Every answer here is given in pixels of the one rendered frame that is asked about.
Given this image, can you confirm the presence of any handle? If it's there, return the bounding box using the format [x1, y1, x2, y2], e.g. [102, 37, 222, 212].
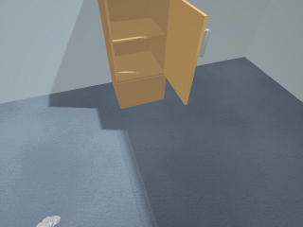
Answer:
[198, 28, 210, 58]

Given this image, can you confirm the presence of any robot left hand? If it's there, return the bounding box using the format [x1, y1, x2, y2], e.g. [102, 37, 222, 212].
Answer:
[35, 216, 61, 227]

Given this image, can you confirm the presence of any cupboard door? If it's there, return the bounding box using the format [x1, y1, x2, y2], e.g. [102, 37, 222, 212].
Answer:
[164, 0, 208, 105]

